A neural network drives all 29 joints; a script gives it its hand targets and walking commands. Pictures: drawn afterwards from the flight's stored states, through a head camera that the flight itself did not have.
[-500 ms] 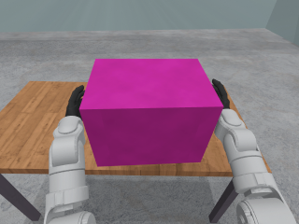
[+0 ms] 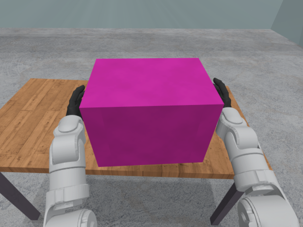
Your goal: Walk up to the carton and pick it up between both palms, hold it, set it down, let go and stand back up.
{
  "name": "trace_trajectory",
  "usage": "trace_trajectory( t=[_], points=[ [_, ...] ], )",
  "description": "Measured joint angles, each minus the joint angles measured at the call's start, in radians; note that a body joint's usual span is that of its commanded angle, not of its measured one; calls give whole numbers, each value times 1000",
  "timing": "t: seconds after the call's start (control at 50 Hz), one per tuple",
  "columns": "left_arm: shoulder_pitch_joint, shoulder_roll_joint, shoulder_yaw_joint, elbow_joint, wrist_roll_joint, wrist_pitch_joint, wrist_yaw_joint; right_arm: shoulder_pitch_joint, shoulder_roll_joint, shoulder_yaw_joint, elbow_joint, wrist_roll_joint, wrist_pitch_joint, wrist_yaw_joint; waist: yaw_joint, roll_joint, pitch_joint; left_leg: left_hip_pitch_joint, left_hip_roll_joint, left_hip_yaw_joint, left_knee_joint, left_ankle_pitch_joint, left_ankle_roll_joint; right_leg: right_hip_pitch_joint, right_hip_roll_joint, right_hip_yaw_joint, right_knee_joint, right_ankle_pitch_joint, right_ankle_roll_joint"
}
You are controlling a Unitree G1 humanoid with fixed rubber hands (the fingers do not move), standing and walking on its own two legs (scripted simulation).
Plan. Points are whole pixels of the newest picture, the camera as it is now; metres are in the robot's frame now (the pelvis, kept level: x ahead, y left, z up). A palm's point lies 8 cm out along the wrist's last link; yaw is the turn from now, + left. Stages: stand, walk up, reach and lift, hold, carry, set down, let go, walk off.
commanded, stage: hold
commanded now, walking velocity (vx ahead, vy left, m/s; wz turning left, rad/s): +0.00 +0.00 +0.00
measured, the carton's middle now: (149, 110) +0.39 +0.01 +0.15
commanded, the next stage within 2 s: none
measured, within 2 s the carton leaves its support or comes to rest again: neither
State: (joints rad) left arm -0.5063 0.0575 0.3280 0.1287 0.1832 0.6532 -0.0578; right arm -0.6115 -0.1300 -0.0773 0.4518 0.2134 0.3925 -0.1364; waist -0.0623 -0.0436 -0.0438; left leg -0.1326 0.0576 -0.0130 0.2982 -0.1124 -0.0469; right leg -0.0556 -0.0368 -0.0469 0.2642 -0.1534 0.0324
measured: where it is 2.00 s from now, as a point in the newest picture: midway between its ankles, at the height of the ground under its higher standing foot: outside the picture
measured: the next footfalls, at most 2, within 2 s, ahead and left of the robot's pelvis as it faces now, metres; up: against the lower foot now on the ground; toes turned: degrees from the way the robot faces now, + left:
none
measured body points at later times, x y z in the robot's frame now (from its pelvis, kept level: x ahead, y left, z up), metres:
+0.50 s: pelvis +0.00 +0.00 +0.00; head -0.04 +0.02 +0.45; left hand +0.37 +0.19 +0.16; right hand +0.37 -0.18 +0.18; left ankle +0.03 +0.15 -0.75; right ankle +0.00 -0.14 -0.75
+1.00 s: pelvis +0.00 +0.00 +0.00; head -0.04 +0.03 +0.45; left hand +0.37 +0.20 +0.16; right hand +0.38 -0.18 +0.18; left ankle +0.03 +0.15 -0.75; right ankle +0.00 -0.14 -0.75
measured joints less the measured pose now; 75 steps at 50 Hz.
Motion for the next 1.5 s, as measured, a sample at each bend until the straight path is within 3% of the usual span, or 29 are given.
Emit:
trace_trajectory(
  t=[0.36, 0.92, 1.22, 1.5],
  points=[
    [35, -15, -20, -61, 1, 25, 18, 19, -18, 12, -26, 30, 8, 5, -9, 6, 3, 10, -2, 1, 22, -20, 2, 22, -2, 1, -5, -5, 3],
    [-2, 0, 2, 11, -3, 2, 6, -16, 2, -8, 18, 1, 5, 3, -3, 1, -8, 0, -1, -5, 10, -4, 0, 4, 0, -3, 4, -2, 0],
    [38, -4, -40, -65, -12, 16, 30, 28, -11, -5, -37, 34, -6, 9, -10, 8, -14, 1, -2, -1, 11, -9, -1, 9, -2, 1, -7, 1, 2],
    [15, -14, -4, -20, -4, 1, 8, 23, -9, 7, -25, 9, -5, -2, 1, 26, -1, 24, 5, 5, -15, 6, -2, 16, 6, 7, -6, 3, -3]
  ],
)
